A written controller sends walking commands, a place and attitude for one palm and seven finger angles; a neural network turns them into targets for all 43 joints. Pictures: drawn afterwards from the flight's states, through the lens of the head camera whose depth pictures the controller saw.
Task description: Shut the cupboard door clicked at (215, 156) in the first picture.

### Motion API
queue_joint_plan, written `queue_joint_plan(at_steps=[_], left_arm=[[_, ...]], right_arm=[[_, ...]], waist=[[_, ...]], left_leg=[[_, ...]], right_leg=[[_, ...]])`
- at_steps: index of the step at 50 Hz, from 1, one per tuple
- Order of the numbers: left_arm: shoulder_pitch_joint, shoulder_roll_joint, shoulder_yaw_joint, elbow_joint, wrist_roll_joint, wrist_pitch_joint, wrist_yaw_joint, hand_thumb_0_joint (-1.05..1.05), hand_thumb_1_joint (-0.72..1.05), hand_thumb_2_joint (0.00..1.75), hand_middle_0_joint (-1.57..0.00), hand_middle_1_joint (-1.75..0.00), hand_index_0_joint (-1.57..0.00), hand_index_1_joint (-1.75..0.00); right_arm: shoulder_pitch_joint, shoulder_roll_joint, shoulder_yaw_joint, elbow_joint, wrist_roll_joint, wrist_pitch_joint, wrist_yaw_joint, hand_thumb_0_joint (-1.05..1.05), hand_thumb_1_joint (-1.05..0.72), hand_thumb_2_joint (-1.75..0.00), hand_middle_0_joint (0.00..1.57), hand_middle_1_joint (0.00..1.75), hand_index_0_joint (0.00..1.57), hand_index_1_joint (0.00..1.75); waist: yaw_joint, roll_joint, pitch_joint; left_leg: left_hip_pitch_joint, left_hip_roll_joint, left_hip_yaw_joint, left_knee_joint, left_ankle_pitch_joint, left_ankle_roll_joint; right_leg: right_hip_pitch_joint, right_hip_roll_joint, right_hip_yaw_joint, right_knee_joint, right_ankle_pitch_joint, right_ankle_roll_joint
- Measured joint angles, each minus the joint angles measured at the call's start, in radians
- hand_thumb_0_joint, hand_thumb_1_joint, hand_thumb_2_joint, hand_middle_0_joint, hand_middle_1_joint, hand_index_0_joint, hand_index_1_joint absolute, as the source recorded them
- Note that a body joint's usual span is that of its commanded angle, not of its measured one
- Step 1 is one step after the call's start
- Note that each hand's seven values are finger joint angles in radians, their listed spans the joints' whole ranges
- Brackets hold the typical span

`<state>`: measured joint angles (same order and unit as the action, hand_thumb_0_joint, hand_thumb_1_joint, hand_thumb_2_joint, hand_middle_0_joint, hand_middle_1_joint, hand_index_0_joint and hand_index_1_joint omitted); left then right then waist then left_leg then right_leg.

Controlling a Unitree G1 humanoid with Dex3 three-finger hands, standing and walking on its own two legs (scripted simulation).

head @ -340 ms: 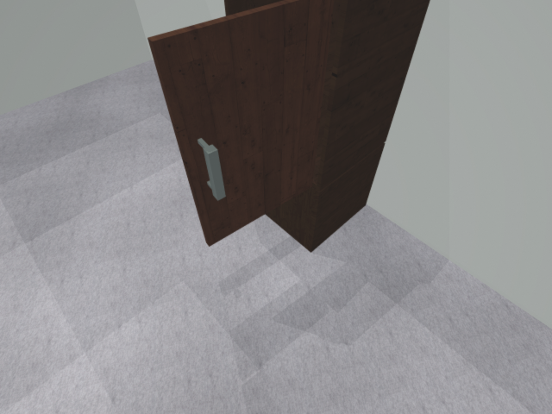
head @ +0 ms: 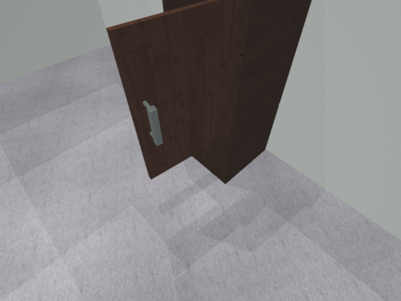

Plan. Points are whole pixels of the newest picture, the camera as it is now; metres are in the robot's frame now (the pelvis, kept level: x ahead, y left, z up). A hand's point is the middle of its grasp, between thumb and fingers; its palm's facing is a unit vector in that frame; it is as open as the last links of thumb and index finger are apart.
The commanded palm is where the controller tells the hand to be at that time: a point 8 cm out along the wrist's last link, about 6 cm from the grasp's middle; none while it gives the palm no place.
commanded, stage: look at it before walking up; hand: left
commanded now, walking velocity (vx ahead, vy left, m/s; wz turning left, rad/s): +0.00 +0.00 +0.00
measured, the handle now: (152, 123) +0.61 +0.19 -0.05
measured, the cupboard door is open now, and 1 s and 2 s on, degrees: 84 84 84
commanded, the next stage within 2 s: walk to a spot facing it in 0.50 s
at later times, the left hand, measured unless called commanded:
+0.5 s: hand out of the picture +0.05 +0.23 -0.16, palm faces -0.01 -0.95 -0.32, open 7.4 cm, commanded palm none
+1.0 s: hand out of the picture +0.05 +0.20 -0.18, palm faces -0.14 -0.96 -0.26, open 7.4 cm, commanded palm none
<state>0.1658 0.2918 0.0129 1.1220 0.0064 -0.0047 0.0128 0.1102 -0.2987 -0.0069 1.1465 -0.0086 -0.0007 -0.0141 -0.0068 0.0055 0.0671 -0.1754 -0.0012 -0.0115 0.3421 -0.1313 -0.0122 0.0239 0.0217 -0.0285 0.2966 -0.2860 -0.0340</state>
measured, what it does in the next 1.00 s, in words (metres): stands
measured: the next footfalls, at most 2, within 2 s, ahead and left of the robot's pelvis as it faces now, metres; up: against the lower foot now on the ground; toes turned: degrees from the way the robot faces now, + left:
left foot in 1.54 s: +0.04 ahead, +0.11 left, +0.00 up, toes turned -26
right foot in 1.86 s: -0.09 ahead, -0.15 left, +0.00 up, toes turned -41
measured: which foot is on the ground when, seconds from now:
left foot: down 0.00-1.00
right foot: down 0.00-1.00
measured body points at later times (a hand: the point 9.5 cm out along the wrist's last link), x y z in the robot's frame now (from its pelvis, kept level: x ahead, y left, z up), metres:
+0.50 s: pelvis +0.00 +0.00 +0.00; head +0.02 -0.01 +0.45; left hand +0.05 +0.28 -0.14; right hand +0.06 -0.28 -0.15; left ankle +0.04 +0.13 -0.75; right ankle -0.08 -0.09 -0.75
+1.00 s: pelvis -0.02 +0.00 -0.02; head +0.02 -0.02 +0.43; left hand +0.06 +0.25 -0.16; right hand -0.01 -0.26 -0.17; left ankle +0.04 +0.13 -0.75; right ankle -0.08 -0.09 -0.73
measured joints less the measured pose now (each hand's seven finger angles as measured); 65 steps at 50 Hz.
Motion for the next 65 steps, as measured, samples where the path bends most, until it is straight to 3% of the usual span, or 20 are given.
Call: queue_joint_plan(at_steps=[33, 46, 51, 52, 54, 55, 57, 60, 65], left_arm=[[-0.002, 0.001, -0.001, -0.002, -0.002, 0.001, 0.0, 0.0, 0.9, 0.9, -0.21, -0.3, -0.2, -0.29], [0.046, -0.051, 0.029, -0.079, 0.006, 0.065, -0.007, 0.0, 0.9, 0.9, -0.2, -0.3, -0.2, -0.29], [0.02, -0.066, 0.044, -0.124, 0.01, 0.083, -0.026, 0.0, 0.91, 0.9, -0.2, -0.3, -0.2, -0.29], [0.016, -0.071, 0.046, -0.134, 0.011, 0.082, -0.03, 0.0, 0.91, 0.9, -0.2, -0.3, -0.2, -0.29], [0.03, -0.07, 0.051, -0.164, 0.015, 0.065, -0.037, 0.0, 0.91, 0.9, -0.2, -0.3, -0.2, -0.29], [0.034, -0.069, 0.054, -0.17, 0.02, 0.055, -0.034, 0.0, 0.91, 0.9, -0.2, -0.3, -0.2, -0.29], [0.035, -0.077, 0.054, -0.17, 0.022, 0.052, -0.024, 0.0, 0.91, 0.9, -0.2, -0.3, -0.2, -0.29], [0.054, -0.088, 0.054, -0.17, 0.02, 0.057, -0.013, 0.0, 0.91, 0.9, -0.2, -0.3, -0.2, -0.29], [0.077, -0.097, 0.052, -0.172, 0.017, 0.043, -0.003, 0.0, 0.9, 0.9, -0.2, -0.3, -0.2, -0.29]], right_arm=[[0.004, 0.003, 0.001, 0.002, -0.001, 0.002, -0.002, 0.01, -0.9, -0.9, 0.2, 0.3, 0.2, 0.3], [0.036, 0.068, -0.026, -0.087, -0.009, 0.03, -0.025, 0.01, -0.9, -0.9, 0.2, 0.3, 0.2, 0.3], [0.048, 0.08, -0.033, -0.118, -0.018, 0.02, -0.023, 0.01, -0.9, -0.9, 0.2, 0.3, 0.2, 0.3], [0.052, 0.077, -0.035, -0.121, -0.019, 0.021, -0.022, 0.01, -0.9, -0.9, 0.2, 0.3, 0.2, 0.3], [0.064, 0.075, -0.038, -0.125, -0.015, 0.034, -0.02, 0.01, -0.9, -0.9, 0.21, 0.3, 0.2, 0.3], [0.06, 0.074, -0.043, -0.123, -0.01, 0.045, -0.018, 0.01, -0.9, -0.9, 0.21, 0.3, 0.2, 0.3], [0.049, 0.067, -0.054, -0.122, -0.006, 0.064, -0.012, 0.01, -0.9, -0.9, 0.2, 0.3, 0.2, 0.3], [0.038, 0.062, -0.065, -0.129, -0.006, 0.069, -0.007, 0.01, -0.9, -0.9, 0.2, 0.3, 0.2, 0.3], [0.006, 0.067, -0.066, -0.164, -0.001, 0.055, -0.014, 0.01, -0.9, -0.9, 0.2, 0.3, 0.2, 0.3]], waist=[[0.001, -0.002, 0.005], [0.011, -0.009, 0.025], [0.02, 0.001, 0.069], [0.02, 0.013, 0.074], [0.024, 0.023, 0.063], [0.025, 0.026, 0.064], [0.016, 0.041, 0.076], [0.016, 0.037, 0.064], [0.024, 0.004, 0.046]], left_leg=[[-0.001, 0.009, 0.006, -0.002, 0.001, -0.005], [-0.09, 0.059, 0.104, 0.176, -0.097, -0.005], [-0.112, 0.088, 0.16, 0.202, -0.096, -0.01], [-0.118, 0.099, 0.163, 0.211, -0.096, -0.016], [-0.157, 0.117, 0.168, 0.272, -0.124, -0.024], [-0.193, 0.115, 0.146, 0.354, -0.208, -0.03], [-0.261, 0.086, 0.067, 0.555, -0.307, -0.029], [-0.323, 0.055, 0.033, 0.742, -0.277, -0.036], [-0.302, 0.033, 0.02, 0.711, -0.267, -0.055]], right_leg=[[-0.004, 0.007, 0.008, -0.003, 0.005, -0.004], [-0.159, 0.038, 0.106, 0.232, -0.079, -0.003], [-0.309, 0.007, 0.046, 0.505, -0.244, 0.017], [-0.315, 0.001, 0.032, 0.498, -0.239, 0.019], [-0.292, -0.018, 0.027, 0.364, -0.109, 0.02], [-0.306, -0.014, 0.029, 0.367, -0.058, 0.011], [-0.307, 0.003, 0.023, 0.386, -0.072, -0.014], [-0.29, 0.019, 0.042, 0.322, -0.057, -0.029], [-0.276, 0.036, 0.107, 0.22, 0.016, -0.032]])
